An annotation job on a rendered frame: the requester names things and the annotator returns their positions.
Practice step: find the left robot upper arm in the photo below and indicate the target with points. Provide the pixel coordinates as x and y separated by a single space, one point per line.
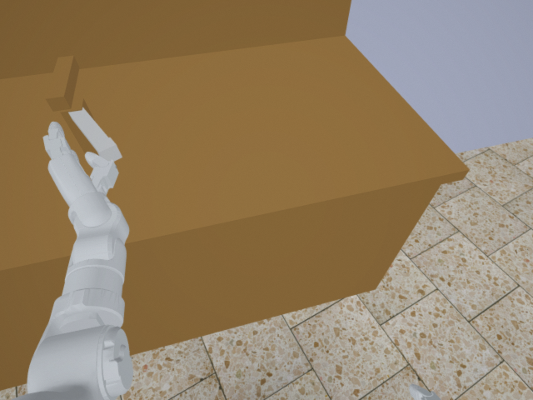
88 364

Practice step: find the tap lever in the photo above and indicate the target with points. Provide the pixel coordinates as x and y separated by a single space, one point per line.
105 146

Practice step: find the left robot forearm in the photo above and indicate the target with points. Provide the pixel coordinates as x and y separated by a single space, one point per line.
92 293

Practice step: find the left robot hand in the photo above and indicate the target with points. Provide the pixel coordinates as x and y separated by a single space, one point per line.
67 172

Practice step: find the counter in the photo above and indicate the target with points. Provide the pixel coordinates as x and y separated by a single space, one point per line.
267 166

